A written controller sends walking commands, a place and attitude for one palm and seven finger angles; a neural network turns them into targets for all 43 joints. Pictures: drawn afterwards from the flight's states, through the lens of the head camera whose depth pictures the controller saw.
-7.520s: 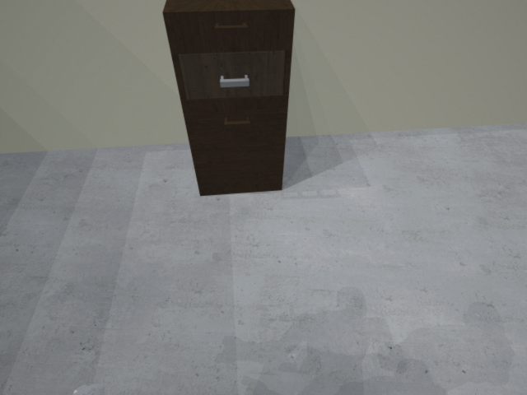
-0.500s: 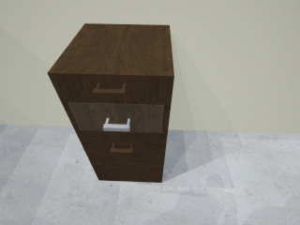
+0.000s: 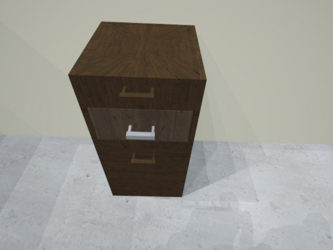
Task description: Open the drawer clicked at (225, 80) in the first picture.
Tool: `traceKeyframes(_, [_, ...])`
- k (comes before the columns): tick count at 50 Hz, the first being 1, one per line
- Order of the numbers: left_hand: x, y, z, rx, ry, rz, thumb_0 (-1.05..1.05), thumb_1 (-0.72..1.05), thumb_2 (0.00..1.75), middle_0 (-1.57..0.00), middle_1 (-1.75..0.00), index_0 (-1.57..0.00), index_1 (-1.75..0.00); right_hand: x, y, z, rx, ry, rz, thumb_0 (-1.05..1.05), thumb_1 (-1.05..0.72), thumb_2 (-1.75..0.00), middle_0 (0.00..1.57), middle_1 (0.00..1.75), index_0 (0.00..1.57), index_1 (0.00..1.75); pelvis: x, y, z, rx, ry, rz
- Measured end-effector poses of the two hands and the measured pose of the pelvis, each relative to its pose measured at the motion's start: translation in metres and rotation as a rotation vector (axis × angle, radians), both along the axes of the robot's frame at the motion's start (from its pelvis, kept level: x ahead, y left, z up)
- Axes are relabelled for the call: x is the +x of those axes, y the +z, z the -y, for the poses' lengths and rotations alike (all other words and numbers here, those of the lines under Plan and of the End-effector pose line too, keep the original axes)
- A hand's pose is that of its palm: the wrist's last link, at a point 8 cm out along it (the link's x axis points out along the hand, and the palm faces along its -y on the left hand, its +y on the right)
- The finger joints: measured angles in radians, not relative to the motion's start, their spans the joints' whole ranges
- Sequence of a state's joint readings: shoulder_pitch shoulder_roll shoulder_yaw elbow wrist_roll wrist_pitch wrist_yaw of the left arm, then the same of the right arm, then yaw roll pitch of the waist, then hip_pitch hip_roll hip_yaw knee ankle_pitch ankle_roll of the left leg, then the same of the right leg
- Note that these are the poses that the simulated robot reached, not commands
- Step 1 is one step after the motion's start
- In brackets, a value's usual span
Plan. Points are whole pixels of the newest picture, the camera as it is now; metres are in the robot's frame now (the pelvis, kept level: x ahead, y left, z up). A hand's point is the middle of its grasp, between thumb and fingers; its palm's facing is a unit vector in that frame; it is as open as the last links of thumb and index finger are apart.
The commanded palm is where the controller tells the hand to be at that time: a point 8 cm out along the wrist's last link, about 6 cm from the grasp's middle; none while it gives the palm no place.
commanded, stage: shuffle to correct the standing spot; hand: left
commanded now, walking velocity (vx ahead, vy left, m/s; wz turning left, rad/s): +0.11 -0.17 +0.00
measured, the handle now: (141, 131) +0.55 +0.13 -0.12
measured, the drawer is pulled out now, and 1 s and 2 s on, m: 0.00 0.00 0.00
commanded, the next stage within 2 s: come to a stop and stand still in 0.36 s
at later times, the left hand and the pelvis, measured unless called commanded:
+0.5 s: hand out of the picture +0.04 +0.11 -0.19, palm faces +0.08 -0.99 -0.12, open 7.4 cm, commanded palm none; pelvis +0.07 -0.04 -0.01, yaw +3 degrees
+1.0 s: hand out of the picture +0.11 +0.14 -0.18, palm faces +0.08 -0.97 -0.23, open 7.4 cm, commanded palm none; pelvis +0.09 -0.04 -0.01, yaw +4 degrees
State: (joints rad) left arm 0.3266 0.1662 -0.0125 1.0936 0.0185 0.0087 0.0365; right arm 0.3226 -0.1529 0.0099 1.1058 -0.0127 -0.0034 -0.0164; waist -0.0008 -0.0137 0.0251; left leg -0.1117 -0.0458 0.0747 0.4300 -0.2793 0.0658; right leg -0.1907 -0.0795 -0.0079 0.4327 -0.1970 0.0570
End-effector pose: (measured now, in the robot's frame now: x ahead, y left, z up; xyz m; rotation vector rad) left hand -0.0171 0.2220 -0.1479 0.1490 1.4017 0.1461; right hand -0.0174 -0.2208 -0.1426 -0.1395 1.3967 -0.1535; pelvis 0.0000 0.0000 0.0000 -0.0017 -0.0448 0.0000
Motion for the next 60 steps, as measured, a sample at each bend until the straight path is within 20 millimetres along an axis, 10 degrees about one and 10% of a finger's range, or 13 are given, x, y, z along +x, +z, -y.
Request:
traceKeyframes(8, [-0.009, 0.001, 0.013, -0.026, -0.026, -0.111, 0.0, 0.91, 0.89, -0.2, -0.3, -0.2, -0.3, -0.02, -0.003, 0.002, -0.004, -0.087, -0.063, 0.01, -0.91, -0.9, 0.21, 0.3, 0.21, 0.3, 0.015, -0.001, 0.007, 0.009, -0.044, -0.02])
traceKeyframes(16, [0.037, 0.0, 0.043, -0.019, 0.014, -0.031, 0.0, 0.91, 0.89, -0.2, -0.3, -0.2, -0.3, -0.017, -0.011, 0.027, 0.0, -0.078, -0.16, 0.01, -0.91, -0.9, 0.2, 0.3, 0.2, 0.3, 0.041, -0.007, 0.033, -0.012, 0.002, -0.041])
traceKeyframes(30, [0.076, -0.019, 0.066, -0.086, 0.064, -0.067, 0.0, 0.91, 0.89, -0.2, -0.3, -0.2, -0.3, 0.123, -0.006, 0.044, -0.059, 0.023, 0.055, 0.01, -0.92, -0.9, 0.2, 0.3, 0.2, 0.3, 0.088, -0.013, 0.04, -0.014, 0.033, -0.048])
traceKeyframes(44, [0.113, 0.007, 0.046, 0.061, 0.067, 0.024, 0.01, 0.91, 0.89, -0.2, -0.3, -0.2, -0.3, 0.18, -0.01, 0.064, -0.019, 0.048, 0.055, 0.01, -0.92, -0.9, 0.2, 0.3, 0.2, 0.3, 0.103, -0.005, 0.055, 0.006, 0.058, -0.046])
traceKeyframes(60, [0.141, -0.001, -0.016, 0.058, -0.004, 0.212, 0.0, 0.9, 0.89, -0.2, -0.3, -0.2, -0.3, 0.209, 0.014, 0.016, -0.05, 0.118, 0.341, 0.01, -0.91, -0.9, 0.2, 0.3, 0.2, 0.3, 0.082, -0.016, 0.007, -0.026, 0.031, -0.025])
